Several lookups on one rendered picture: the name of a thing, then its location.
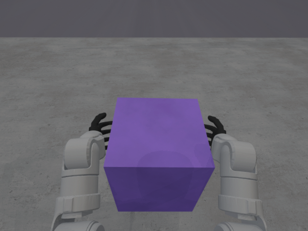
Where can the left robot hand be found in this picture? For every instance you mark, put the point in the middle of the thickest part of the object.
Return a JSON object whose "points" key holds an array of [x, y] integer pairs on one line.
{"points": [[95, 125]]}

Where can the right robot upper arm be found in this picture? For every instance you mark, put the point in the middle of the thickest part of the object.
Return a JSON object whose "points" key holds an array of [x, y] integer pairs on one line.
{"points": [[232, 226]]}

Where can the left robot upper arm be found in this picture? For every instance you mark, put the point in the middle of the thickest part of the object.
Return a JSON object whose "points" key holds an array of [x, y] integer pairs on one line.
{"points": [[80, 226]]}

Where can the carton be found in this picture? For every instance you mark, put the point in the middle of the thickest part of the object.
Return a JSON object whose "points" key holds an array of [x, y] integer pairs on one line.
{"points": [[158, 157]]}

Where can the right robot forearm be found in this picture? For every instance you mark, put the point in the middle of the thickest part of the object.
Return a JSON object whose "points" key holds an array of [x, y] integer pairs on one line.
{"points": [[238, 183]]}

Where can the right robot hand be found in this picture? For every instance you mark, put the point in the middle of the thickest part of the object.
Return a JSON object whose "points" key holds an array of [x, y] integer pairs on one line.
{"points": [[218, 130]]}

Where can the left robot forearm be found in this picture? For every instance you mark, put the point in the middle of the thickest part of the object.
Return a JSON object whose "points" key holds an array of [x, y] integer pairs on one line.
{"points": [[79, 183]]}

